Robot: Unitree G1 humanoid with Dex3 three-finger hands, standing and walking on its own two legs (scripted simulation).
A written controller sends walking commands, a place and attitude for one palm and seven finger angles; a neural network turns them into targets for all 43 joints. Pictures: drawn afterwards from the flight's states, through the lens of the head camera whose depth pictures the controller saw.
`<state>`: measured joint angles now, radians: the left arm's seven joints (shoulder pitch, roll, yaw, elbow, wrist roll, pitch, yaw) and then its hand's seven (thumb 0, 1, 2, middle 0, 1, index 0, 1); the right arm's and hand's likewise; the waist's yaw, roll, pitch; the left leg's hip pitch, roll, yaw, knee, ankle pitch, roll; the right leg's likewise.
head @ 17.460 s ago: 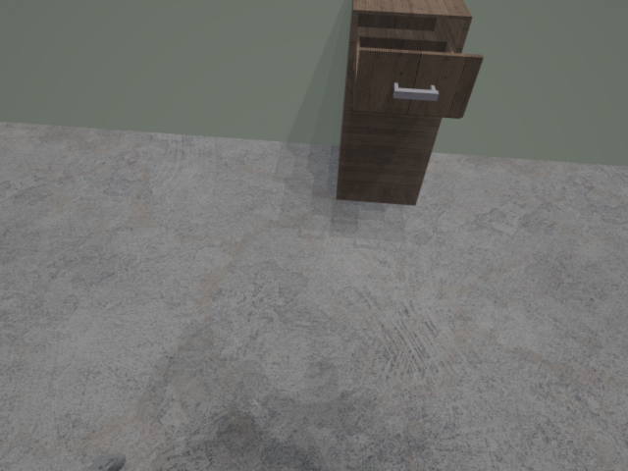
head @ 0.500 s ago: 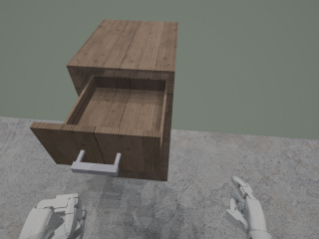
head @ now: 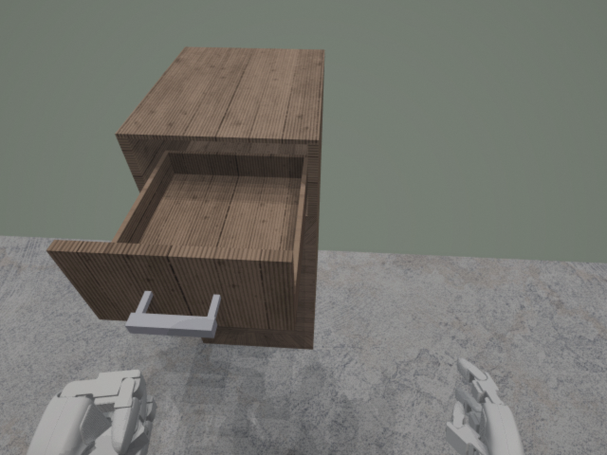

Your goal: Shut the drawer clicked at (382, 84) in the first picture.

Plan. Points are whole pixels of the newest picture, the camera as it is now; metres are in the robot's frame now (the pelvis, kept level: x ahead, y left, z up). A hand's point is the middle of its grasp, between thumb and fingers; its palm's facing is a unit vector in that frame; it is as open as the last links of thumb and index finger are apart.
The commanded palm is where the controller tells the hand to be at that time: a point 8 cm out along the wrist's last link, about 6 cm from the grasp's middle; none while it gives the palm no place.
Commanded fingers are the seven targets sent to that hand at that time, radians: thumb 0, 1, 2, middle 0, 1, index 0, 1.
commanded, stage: bring the fist close to the handle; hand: left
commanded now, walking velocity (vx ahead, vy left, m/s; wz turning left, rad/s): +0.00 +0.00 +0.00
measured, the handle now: (176, 312) +0.31 +0.22 +0.01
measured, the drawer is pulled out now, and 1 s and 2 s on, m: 0.28 0.28 0.28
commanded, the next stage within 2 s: push the drawer shut in 1.48 s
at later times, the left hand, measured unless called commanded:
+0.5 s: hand (156, 417) +0.15 +0.18 +0.07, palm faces +0.03 -1.00 -0.05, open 3.2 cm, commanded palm +0.11 +0.23 +0.07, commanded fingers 0.00 0.90 0.90 -1.40 -1.60 -1.40 -1.60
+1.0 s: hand (188, 394) +0.19 +0.17 +0.02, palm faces -0.01 -1.00 -0.03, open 3.2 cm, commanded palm +0.17 +0.23 +0.02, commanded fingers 0.00 0.90 0.90 -1.40 -1.60 -1.40 -1.60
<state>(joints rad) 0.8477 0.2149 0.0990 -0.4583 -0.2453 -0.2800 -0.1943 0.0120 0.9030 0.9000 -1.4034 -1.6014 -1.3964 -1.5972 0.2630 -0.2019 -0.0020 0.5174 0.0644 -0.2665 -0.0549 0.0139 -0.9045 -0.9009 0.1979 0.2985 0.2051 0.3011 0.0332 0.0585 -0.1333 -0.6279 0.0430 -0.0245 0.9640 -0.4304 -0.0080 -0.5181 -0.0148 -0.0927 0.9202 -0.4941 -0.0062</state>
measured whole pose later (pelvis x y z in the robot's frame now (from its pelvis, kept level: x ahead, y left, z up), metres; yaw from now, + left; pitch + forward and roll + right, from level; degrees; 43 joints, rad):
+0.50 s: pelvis +0.00 +0.00 -0.01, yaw +1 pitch +9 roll -2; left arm 0.70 0.20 0.13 -0.27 -0.26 -0.36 -0.26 0.01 0.90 0.90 -1.40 -1.60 -1.40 -1.60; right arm 0.22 -0.21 -0.01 0.54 0.04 -0.26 -0.05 0.01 -0.90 -0.90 0.20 0.30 0.21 0.30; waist 0.03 0.04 -0.12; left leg -0.73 0.04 -0.04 1.02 -0.45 -0.01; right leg -0.61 -0.02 -0.11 0.98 -0.52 -0.01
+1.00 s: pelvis +0.00 +0.01 -0.04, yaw -1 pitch +15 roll -3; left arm 0.55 0.18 0.05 -0.20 -0.20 -0.39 -0.16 0.01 0.90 0.90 -1.40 -1.60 -1.40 -1.60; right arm 0.21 -0.20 0.00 0.50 0.01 -0.17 -0.04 0.01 -0.90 -0.90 0.20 0.30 0.21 0.30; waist 0.00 0.04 -0.15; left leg -0.95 0.04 -0.03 1.18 -0.50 0.00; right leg -0.83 -0.03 -0.09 1.14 -0.57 0.00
